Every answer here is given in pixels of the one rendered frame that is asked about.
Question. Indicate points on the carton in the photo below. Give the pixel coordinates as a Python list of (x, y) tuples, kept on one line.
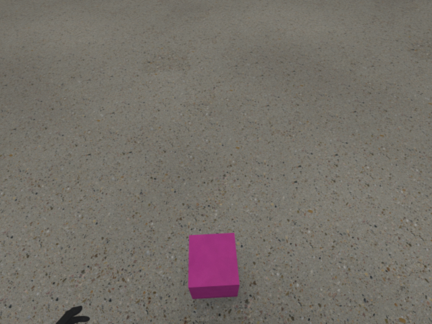
[(213, 266)]

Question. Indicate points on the left robot hand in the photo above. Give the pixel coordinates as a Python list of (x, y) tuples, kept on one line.
[(68, 317)]

